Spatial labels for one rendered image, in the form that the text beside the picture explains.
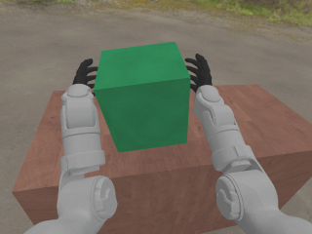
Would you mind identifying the carton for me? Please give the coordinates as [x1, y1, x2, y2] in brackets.
[94, 41, 191, 153]

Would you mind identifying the left robot upper arm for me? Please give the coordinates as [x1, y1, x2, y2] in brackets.
[23, 175, 118, 234]

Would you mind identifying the right robot hand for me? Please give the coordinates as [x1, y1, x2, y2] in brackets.
[185, 54, 213, 93]

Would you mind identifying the right robot upper arm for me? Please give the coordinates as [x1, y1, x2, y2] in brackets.
[215, 170, 312, 234]

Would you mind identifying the pedestal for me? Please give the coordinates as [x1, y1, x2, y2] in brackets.
[12, 84, 312, 234]

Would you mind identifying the left robot forearm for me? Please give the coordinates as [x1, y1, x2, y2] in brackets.
[57, 84, 106, 213]

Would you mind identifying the right robot forearm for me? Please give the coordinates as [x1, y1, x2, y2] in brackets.
[193, 85, 279, 206]

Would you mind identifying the left robot hand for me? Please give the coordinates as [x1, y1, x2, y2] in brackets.
[72, 58, 98, 97]

